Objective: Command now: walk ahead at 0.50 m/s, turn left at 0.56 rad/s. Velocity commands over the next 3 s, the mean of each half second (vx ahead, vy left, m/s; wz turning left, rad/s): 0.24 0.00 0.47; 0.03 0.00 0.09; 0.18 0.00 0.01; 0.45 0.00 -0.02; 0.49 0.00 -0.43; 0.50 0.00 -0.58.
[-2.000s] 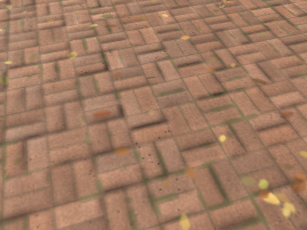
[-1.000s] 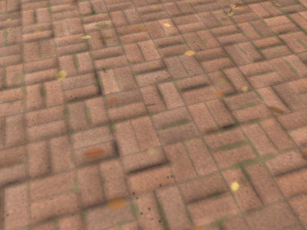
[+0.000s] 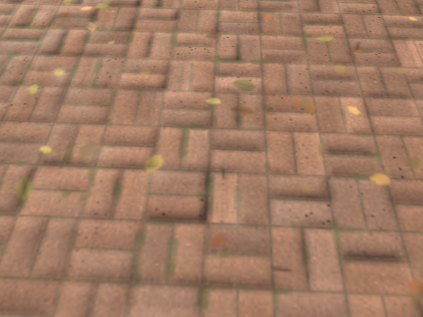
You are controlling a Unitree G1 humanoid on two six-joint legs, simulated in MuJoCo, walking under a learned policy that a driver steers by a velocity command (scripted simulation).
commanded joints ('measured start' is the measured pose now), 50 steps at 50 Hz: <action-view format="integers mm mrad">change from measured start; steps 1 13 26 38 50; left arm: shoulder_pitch -124 -283 -58 -169 -92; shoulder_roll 126 122 223 187 130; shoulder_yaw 18 4 2 -18 -27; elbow -170 -263 -233 -184 -61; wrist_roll -10 16 -22 7 -3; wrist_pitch -50 54 20 64 56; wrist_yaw -15 -9 6 3 -9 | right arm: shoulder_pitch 224 306 424 228 201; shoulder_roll -190 -181 -152 -102 -96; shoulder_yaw -53 -32 -12 30 57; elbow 22 -5 -25 36 129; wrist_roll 22 37 25 23 28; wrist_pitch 8 -2 14 88 10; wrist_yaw -24 -44 -64 -45 -59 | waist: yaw -75 -48 -21 -24 21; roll -8 77 -142 -151 45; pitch -98 -106 -356 -102 -7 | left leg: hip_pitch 496 367 54 238 145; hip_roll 380 166 -85 37 161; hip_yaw -620 -342 -284 -143 -297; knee -387 -255 598 -15 -377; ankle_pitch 93 915 -432 -176 -94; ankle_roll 206 -8 -138 -166 -111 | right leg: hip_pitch -585 -490 224 -121 2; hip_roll -13 16 -387 -116 -11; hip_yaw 183 149 676 380 264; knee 257 -166 -664 -893 -770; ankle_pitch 118 308 1346 104 291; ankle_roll -11 64 -354 -166 -37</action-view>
